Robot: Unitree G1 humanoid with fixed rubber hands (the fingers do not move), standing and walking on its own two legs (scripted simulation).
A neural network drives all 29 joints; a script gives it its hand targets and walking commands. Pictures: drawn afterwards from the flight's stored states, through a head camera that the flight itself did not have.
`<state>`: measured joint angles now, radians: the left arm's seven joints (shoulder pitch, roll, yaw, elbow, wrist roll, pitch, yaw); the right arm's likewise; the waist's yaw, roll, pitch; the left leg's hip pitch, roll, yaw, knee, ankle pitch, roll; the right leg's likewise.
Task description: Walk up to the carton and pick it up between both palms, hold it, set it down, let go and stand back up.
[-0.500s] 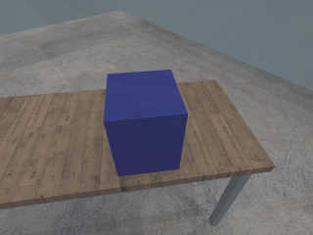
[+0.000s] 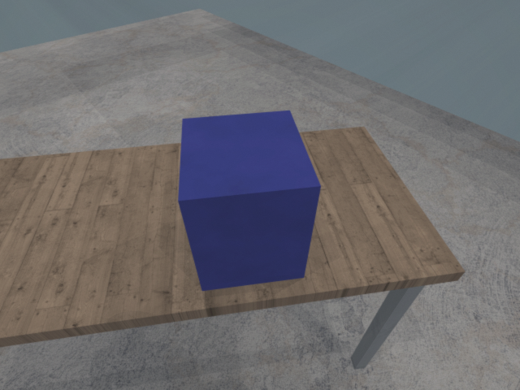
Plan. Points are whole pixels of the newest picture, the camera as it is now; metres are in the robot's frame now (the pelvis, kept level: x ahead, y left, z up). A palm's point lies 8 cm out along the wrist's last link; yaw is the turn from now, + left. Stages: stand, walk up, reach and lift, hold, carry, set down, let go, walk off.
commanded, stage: stand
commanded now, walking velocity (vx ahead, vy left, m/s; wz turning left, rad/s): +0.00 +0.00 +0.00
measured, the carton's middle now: (245, 201) +0.46 +0.02 +0.04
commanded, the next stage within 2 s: none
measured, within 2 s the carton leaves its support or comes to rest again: neither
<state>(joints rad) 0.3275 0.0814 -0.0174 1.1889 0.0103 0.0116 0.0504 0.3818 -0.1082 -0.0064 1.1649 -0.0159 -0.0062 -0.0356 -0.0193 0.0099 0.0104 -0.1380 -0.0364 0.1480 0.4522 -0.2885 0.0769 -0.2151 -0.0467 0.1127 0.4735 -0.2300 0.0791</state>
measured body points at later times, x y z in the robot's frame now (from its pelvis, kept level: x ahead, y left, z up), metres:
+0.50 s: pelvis +0.01 -0.01 +0.00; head +0.01 -0.01 +0.45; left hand -0.02 +0.19 -0.17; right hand -0.03 -0.21 -0.17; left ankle -0.02 +0.06 -0.74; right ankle +0.02 -0.17 -0.74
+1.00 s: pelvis +0.01 -0.01 +0.00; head +0.02 -0.01 +0.45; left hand -0.01 +0.19 -0.17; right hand -0.03 -0.21 -0.16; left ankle -0.02 +0.06 -0.74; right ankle +0.02 -0.17 -0.74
